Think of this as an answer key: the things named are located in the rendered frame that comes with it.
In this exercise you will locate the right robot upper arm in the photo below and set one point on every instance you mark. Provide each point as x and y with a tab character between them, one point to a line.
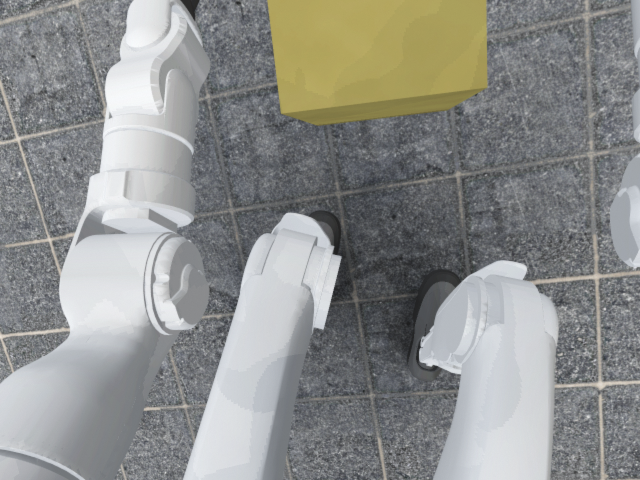
625	216

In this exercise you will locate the robot right thigh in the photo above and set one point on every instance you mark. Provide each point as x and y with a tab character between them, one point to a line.
502	428

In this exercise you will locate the left robot upper arm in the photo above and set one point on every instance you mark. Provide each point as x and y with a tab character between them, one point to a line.
73	413

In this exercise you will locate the carton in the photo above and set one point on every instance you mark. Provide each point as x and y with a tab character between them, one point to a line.
340	61

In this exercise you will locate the right robot foot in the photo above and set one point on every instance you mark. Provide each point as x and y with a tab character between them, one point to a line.
435	288

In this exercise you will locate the robot left forearm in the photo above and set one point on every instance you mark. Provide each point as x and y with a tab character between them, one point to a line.
152	97

